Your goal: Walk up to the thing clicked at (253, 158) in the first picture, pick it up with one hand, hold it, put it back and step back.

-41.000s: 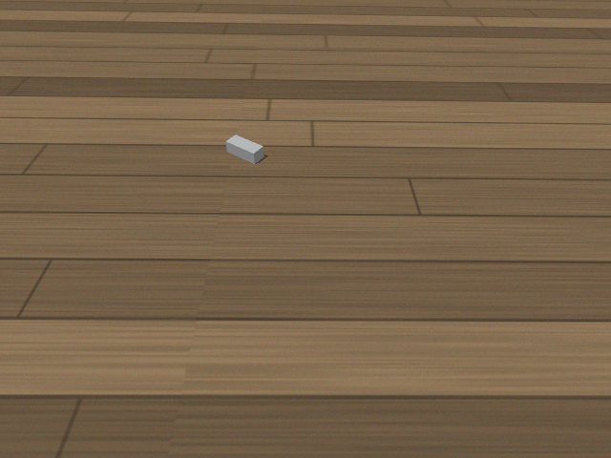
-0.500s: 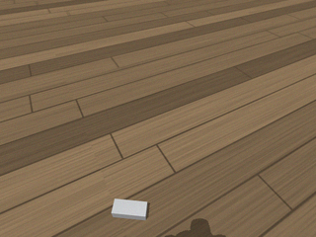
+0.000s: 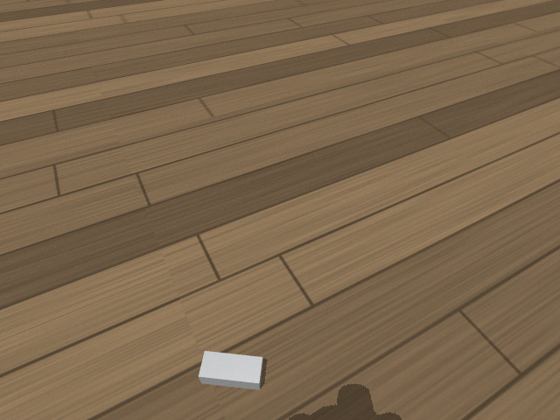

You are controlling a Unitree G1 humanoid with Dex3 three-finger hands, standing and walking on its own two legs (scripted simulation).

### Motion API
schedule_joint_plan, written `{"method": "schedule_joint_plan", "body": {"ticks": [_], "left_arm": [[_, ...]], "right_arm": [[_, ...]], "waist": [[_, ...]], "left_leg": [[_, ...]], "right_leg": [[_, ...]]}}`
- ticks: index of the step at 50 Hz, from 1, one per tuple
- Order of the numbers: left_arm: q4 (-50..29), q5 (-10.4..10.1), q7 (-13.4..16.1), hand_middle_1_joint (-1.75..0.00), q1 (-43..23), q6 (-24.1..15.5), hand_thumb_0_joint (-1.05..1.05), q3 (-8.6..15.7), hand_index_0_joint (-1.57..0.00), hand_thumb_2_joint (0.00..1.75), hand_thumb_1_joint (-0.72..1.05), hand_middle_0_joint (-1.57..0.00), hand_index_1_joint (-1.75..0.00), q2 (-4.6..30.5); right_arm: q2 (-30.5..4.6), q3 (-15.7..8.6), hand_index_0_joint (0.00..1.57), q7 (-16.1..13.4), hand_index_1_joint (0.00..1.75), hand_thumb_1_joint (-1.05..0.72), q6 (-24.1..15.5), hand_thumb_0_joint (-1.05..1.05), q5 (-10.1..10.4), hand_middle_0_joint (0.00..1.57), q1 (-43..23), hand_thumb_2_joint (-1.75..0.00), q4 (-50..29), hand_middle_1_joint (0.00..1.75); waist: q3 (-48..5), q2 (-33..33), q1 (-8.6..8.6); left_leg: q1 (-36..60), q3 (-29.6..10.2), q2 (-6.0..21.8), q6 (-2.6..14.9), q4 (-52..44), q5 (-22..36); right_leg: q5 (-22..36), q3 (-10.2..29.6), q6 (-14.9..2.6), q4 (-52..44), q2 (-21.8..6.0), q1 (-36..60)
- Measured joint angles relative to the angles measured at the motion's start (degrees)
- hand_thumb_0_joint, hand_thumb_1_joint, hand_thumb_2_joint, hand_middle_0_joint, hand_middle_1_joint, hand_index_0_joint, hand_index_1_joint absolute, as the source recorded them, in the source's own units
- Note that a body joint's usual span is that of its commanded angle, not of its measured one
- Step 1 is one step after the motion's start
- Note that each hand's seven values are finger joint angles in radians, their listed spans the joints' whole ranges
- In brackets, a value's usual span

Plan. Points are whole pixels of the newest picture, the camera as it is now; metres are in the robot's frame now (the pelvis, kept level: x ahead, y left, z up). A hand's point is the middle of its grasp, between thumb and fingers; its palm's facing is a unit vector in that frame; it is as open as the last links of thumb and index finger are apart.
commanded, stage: stand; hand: left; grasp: from above
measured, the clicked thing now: (232, 370) +0.46 +0.15 -0.75
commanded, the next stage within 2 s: rise first in 0.52 s
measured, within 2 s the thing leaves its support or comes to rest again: neither
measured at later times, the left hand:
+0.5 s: hand out of the picture +0.08 +0.26 -0.15, palm faces -0.02 -0.94 -0.35, open 7.4 cm
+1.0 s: hand out of the picture +0.14 +0.25 -0.18, palm faces -0.06 -0.92 -0.39, open 11.4 cm
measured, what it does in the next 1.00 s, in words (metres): stands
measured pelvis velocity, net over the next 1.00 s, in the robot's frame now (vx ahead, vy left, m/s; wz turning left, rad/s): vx -0.01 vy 0.00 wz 0.02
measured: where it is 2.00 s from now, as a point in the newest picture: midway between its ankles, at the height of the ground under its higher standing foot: outside the picture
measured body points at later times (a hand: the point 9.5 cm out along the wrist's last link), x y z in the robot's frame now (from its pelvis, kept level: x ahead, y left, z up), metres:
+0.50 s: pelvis +0.00 +0.00 +0.00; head +0.01 +0.00 +0.45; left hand +0.08 +0.30 -0.13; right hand +0.08 -0.30 -0.13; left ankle +0.00 +0.12 -0.75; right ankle +0.00 -0.13 -0.75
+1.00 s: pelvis -0.01 +0.00 -0.03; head +0.04 +0.00 +0.41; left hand +0.14 +0.30 -0.15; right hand +0.10 -0.26 -0.15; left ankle +0.00 +0.12 -0.75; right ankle +0.00 -0.13 -0.75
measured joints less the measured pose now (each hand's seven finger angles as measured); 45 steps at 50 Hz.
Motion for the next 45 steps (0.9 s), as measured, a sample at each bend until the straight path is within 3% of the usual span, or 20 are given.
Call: {"method": "schedule_joint_plan", "body": {"ticks": [32, 36, 41, 45], "left_arm": [[-0.34, 0.1, 0.17, -0.31, 0.1, 0.02, 0.01, 0.15, -0.2, 0.9, 0.9, -0.2, -0.3, 0.05], [-3.27, -0.97, 0.98, -0.38, -3.14, -1.33, 0.01, 3.1, -0.17, 0.92, 0.85, -0.18, -0.37, -1.48], [-4.26, 3.33, -1.23, -0.61, -8.88, -1.43, 0.01, 7.02, -0.11, 0.96, 0.64, -0.11, -0.6, -1.19], [-8.81, 6.8, -1.74, -0.81, -7.93, 0.51, 0.01, 8.32, -0.08, 0.98, 0.39, -0.07, -0.79, -1.05]], "right_arm": [[0.08, -0.15, 0.21, -0.15, 0.3, -0.9, 0.09, 0.0, 0.0, 0.21, 0.15, -0.9, -0.49, 0.3], [0.77, 0.33, 0.21, -1.82, 0.3, -0.91, -1.72, 0.0, 2.59, 0.2, 4.06, -0.9, -10.24, 0.3], [3.99, -0.6, 0.21, -2.06, 0.3, -0.9, -2.77, 0.0, 1.91, 0.2, 5.26, -0.9, -16.85, 0.3], [5.88, -1.23, 0.21, -1.88, 0.3, -0.91, -2.65, 0.0, 1.58, 0.2, 7.07, -0.9, -20.55, 0.3]], "waist": [[-0.2, 0.02, 0.04], [-0.12, 0.22, -0.32], [-1.26, -0.3, -0.86], [-3.04, -0.24, -1.08]], "left_leg": [[0.67, -0.24, -0.11, 0.0, -0.25, -0.1], [-6.4, -1.6, -0.32, 0.13, 5.82, -1.88], [-16.3, -1.85, 0.0, -0.08, 13.93, -4.49], [-20.67, -1.59, 0.18, -0.08, 18.83, -6.89]], "right_leg": [[-0.27, -0.25, -0.02, -0.12, -0.12, 0.71], [-2.2, -1.56, -0.14, 5.26, -0.31, -5.5], [-4.8, -1.71, -0.36, 13.26, 0.02, -15.33], [-7.0, -1.39, -0.36, 18.05, 0.2, -19.76]]}}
